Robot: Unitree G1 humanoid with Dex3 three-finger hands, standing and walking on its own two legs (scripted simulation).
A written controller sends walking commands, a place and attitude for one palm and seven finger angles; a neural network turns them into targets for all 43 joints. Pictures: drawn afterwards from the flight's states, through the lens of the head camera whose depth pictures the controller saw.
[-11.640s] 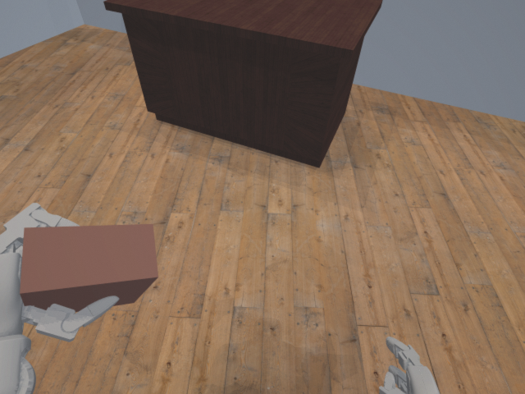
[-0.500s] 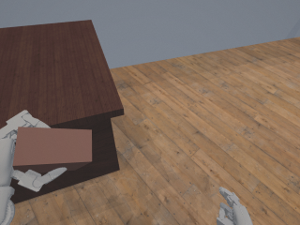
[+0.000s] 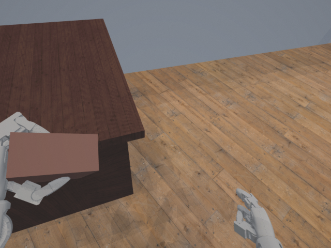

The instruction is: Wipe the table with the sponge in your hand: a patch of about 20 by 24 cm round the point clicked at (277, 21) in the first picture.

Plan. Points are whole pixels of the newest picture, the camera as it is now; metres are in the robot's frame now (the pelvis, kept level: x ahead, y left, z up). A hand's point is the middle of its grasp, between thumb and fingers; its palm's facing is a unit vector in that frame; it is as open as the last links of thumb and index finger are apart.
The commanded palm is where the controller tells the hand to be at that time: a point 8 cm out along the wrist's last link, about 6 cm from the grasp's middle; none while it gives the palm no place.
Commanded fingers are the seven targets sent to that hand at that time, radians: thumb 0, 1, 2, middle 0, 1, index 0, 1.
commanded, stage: shuffle to correct the standing spot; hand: left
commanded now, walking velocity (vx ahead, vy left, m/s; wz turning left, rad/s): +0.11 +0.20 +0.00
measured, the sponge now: (65, 159) +0.24 +0.21 +0.14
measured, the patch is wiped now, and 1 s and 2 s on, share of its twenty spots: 0.00 0.00 0.00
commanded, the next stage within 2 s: come to a stop and stand still in 1.48 s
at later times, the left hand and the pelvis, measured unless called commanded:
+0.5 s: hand (13, 152) +0.22 +0.28 +0.18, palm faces +0.34 -0.84 -0.43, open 10.1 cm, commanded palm +0.16 +0.33 +0.18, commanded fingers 0.00 0.10 1.30 -1.20 -1.60 -1.20 -1.60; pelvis +0.00 +0.05 +0.00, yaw +0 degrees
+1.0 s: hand out of the picture +0.22 +0.37 +0.18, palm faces +0.36 -0.81 -0.47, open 10.1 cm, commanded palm +0.16 +0.43 +0.18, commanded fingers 0.00 0.10 1.30 -1.20 -1.60 -1.20 -1.60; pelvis +0.00 +0.15 -0.01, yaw +0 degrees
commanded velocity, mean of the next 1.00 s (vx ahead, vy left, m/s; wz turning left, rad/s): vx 0.11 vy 0.19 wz -0.04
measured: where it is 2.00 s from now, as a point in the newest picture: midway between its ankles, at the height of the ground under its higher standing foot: outside the picture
